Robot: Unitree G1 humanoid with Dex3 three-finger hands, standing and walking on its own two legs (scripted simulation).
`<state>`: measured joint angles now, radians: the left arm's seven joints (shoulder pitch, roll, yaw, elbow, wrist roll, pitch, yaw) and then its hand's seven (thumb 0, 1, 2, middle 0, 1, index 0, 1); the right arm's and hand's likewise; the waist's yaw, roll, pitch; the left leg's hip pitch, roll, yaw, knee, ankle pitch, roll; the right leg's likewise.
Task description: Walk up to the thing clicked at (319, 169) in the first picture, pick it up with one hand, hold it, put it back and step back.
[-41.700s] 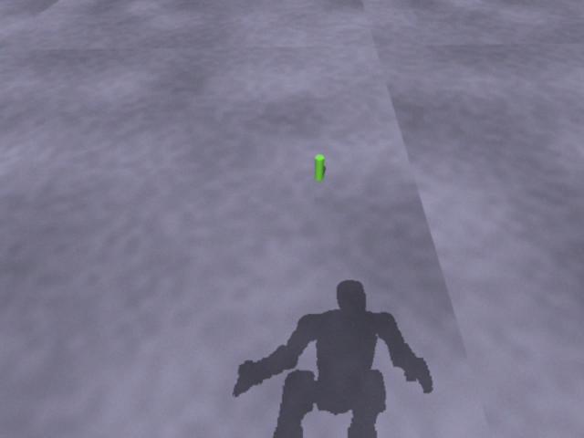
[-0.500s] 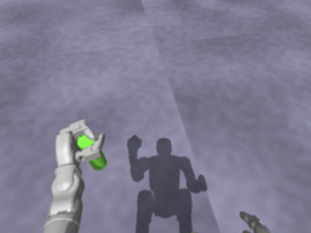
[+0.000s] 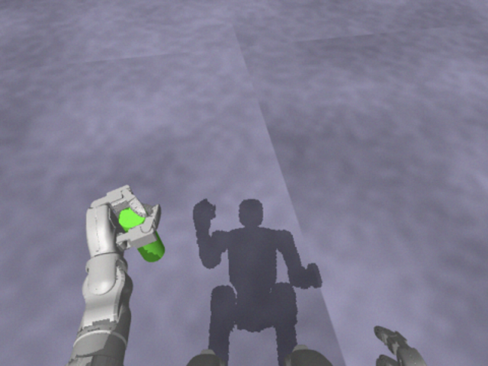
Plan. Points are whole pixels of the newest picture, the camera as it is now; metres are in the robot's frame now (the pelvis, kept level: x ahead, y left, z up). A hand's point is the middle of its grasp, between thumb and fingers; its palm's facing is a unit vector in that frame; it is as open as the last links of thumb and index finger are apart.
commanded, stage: crouch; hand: left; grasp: from the side
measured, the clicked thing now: (144, 235) +0.36 +0.20 -0.03
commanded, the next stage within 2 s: lower in 1.58 s
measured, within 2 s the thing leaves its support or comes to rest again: neither
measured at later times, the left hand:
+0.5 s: hand (162, 248) +0.41 +0.21 -0.21, palm faces +0.26 -0.96 -0.02, open 4.3 cm
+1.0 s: hand (171, 256) +0.46 +0.23 -0.40, palm faces +0.27 -0.96 +0.00, open 4.4 cm
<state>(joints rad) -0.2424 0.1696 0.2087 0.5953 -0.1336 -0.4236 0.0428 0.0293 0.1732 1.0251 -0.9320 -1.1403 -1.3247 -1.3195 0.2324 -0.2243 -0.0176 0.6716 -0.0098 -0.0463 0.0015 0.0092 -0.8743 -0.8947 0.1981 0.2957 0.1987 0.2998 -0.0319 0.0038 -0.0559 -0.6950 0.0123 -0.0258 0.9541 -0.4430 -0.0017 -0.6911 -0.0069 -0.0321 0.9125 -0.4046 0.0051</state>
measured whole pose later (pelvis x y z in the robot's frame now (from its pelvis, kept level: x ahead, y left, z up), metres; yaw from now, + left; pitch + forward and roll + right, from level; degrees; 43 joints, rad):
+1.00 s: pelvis -0.08 +0.01 -0.36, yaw -6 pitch +31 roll -7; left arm -0.96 0.66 0.60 1.35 0.00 -0.75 -0.07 0.03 0.16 1.05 -0.96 -1.10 -1.23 -1.29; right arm 0.14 -0.30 0.15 0.69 -0.15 0.04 0.11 0.00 -0.91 -0.90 0.20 0.30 0.20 0.30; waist -0.24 -0.04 -0.01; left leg -2.19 0.00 -0.11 2.33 -0.68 0.00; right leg -2.15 -0.01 -0.09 2.22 -0.60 0.01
